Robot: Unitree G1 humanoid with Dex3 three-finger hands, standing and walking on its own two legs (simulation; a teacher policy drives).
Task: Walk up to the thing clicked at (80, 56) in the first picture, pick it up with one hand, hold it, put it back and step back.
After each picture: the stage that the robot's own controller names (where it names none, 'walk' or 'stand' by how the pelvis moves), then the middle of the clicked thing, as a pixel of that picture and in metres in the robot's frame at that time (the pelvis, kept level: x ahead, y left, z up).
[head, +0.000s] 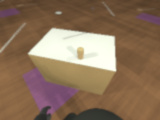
stand; (80, 53) +0.63 +0.13 -0.07
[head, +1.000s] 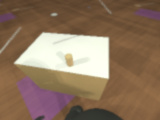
walk; (69, 60) +0.51 +0.24 -0.05
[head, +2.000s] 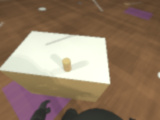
stand; (67, 65) +0.43 +0.21 -0.05
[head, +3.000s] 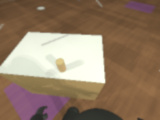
stand; (61, 65) +0.41 +0.27 -0.06
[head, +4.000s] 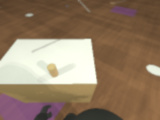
stand; (53, 70) +0.39 +0.32 -0.07
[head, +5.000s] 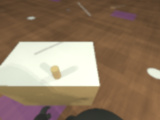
stand; (56, 72) +0.38 +0.29 -0.07
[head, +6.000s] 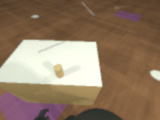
stand; (59, 71) +0.39 +0.27 -0.07
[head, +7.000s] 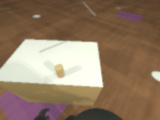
stand; (60, 71) +0.40 +0.27 -0.07
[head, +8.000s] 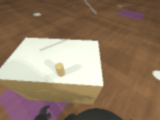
rise first; (60, 70) +0.40 +0.26 -0.07
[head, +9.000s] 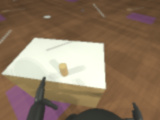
rise first; (63, 70) +0.40 +0.26 -0.07
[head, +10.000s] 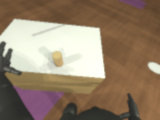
go down; (58, 59) +0.43 +0.24 -0.03
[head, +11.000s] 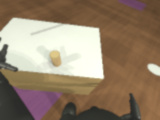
go down; (56, 59) +0.43 +0.25 -0.01
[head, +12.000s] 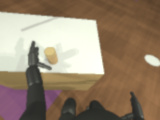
close in; (51, 56) +0.42 +0.25 +0.01
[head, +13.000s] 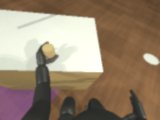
close; (50, 53) +0.44 +0.25 +0.03
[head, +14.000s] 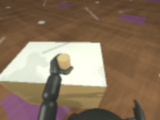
lift; (65, 64) +0.31 +0.17 +0.16
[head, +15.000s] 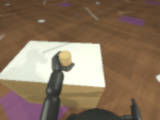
hold; (66, 61) +0.33 +0.17 +0.16
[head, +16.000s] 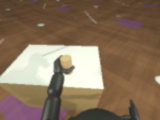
hold; (67, 65) +0.33 +0.16 +0.13
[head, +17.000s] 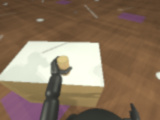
hold; (64, 66) +0.33 +0.19 +0.11
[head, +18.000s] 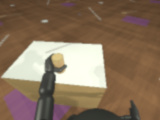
crouch; (59, 63) +0.32 +0.22 +0.14
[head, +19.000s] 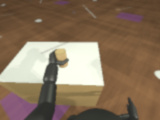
lower; (61, 58) +0.39 +0.20 +0.12
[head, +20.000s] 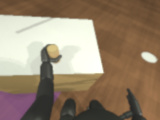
lower; (54, 54) +0.45 +0.22 +0.02
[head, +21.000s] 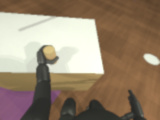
lower; (51, 55) +0.43 +0.25 +0.02
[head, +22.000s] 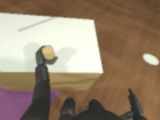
lower; (49, 56) +0.43 +0.25 +0.03
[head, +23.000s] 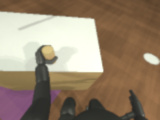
lower; (49, 55) +0.43 +0.25 +0.03
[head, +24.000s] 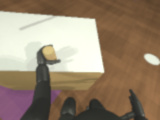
open; (50, 55) +0.43 +0.25 +0.03
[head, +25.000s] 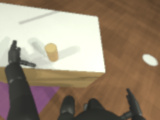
sink last; (52, 53) +0.43 +0.24 +0.02
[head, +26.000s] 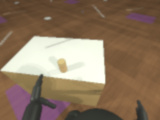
sink last; (62, 65) +0.43 +0.27 -0.02
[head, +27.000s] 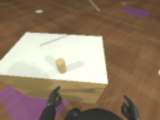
stand; (61, 66) +0.40 +0.25 -0.01
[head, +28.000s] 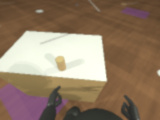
stand; (61, 63) +0.42 +0.25 -0.01
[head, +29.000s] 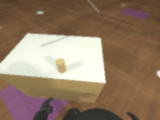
stand; (61, 66) +0.41 +0.26 -0.03
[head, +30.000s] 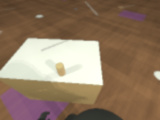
stand; (60, 69) +0.41 +0.27 -0.07
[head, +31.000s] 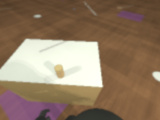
stand; (59, 71) +0.39 +0.27 -0.08
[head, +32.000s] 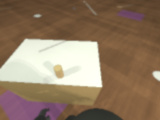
stand; (59, 71) +0.39 +0.27 -0.08
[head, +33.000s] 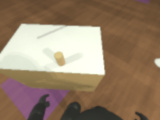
walk; (60, 59) +0.44 +0.26 -0.05
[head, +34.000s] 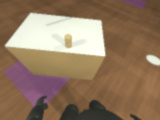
walk; (68, 41) +0.65 +0.24 -0.06
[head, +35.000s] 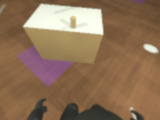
walk; (73, 22) +0.96 +0.28 -0.06
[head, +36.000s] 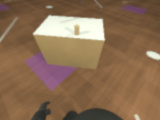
stand; (76, 30) +1.00 +0.25 -0.06
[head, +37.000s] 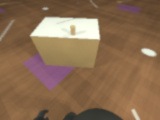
stand; (73, 30) +1.03 +0.28 -0.07
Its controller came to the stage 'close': yes
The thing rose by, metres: 0.22
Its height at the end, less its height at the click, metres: +0.00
